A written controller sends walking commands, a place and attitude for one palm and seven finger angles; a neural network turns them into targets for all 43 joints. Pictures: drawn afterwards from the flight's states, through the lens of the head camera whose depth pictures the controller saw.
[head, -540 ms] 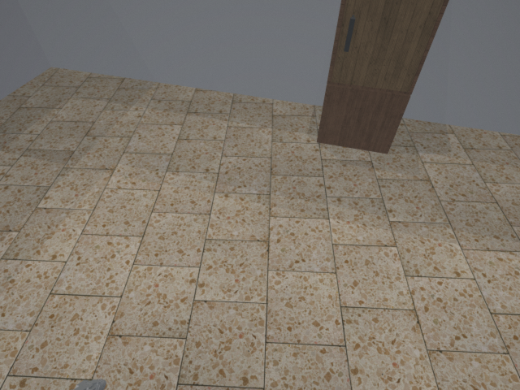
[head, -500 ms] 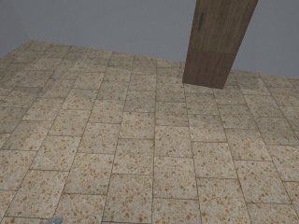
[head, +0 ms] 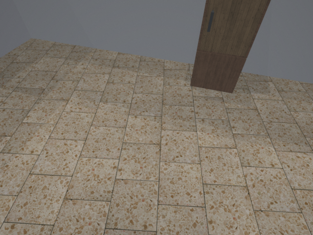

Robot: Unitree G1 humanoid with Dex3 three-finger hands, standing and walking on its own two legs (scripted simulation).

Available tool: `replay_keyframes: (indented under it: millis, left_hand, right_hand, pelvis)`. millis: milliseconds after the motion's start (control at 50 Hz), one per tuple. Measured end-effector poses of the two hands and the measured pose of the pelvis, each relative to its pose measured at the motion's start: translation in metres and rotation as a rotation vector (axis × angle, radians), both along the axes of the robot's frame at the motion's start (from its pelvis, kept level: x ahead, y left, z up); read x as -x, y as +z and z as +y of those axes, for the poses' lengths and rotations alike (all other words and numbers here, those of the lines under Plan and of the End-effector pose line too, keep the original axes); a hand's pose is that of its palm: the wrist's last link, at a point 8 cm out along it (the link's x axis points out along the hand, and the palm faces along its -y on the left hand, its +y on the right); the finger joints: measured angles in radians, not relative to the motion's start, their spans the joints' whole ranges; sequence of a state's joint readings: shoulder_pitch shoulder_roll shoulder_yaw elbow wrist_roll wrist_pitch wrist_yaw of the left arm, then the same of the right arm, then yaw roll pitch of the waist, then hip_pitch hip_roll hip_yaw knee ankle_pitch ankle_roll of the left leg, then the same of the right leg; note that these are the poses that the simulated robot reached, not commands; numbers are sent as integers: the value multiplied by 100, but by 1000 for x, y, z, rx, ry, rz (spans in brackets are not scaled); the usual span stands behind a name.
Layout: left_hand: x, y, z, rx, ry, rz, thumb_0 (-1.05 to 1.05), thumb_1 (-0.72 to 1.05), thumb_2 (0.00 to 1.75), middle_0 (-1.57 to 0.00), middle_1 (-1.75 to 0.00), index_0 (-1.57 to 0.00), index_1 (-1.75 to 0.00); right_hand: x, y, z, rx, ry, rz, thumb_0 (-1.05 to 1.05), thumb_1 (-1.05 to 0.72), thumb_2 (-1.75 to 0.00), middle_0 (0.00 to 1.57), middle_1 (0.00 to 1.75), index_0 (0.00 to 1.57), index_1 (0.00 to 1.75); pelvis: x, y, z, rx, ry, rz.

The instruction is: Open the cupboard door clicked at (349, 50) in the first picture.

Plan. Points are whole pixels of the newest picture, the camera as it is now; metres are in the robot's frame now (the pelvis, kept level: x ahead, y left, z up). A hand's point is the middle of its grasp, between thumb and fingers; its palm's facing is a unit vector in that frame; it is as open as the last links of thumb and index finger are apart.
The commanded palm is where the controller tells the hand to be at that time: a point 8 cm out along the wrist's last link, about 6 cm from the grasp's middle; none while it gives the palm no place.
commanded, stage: stand and wait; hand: left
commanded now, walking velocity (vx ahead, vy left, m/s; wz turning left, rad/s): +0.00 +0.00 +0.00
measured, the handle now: (210, 20) +1.59 -0.33 -0.10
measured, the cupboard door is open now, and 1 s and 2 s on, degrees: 0 0 0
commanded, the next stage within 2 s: look at it before walking up in 0.28 s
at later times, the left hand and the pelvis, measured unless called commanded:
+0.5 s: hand out of the picture +0.07 +0.25 -0.15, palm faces -0.03 -0.94 -0.33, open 7.4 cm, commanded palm none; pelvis -0.01 +0.00 +0.00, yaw +0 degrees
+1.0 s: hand out of the picture +0.07 +0.24 -0.15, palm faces -0.04 -0.94 -0.34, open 7.4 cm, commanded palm none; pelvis +0.00 +0.00 +0.00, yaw +0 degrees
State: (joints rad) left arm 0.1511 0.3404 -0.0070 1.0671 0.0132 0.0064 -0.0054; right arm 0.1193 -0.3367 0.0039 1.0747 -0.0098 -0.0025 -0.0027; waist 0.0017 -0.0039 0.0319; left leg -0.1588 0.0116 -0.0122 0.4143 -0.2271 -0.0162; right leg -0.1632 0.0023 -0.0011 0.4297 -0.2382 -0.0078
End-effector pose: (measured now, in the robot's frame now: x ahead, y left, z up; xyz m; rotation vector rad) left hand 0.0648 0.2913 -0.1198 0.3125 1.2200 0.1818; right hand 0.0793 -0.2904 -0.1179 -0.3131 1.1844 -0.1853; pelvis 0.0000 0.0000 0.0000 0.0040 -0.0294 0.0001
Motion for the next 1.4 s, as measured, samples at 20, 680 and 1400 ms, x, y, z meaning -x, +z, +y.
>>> replay_keyframes:
  millis: [20, 680, 1400]
  left_hand:
    - [2, 0, 1, -2, 1, 5, 1, 91, 90, -20, -30, -20, -30]
    - [2, 3, -3, -2, -9, 1, 0, 91, 90, -20, -30, -20, -30]
    - [-6, 4, -4, -3, -10, 6, 0, 91, 90, -20, -30, -20, -30]
  right_hand:
    - [3, 0, -1, 1, -2, 7, 1, -90, -90, 20, 30, 20, 30]
    - [14, -1, -1, -11, -10, 21, 1, -90, -90, 20, 30, 20, 30]
    - [5, 0, -5, -6, -10, 29, 1, -90, -90, 20, 30, 20, 30]
  pelvis:
    - [0, 0, 0, 0, 0, 0]
    - [6, 3, -2, -1, -4, -1]
    - [-2, 4, -4, 1, -5, 3]
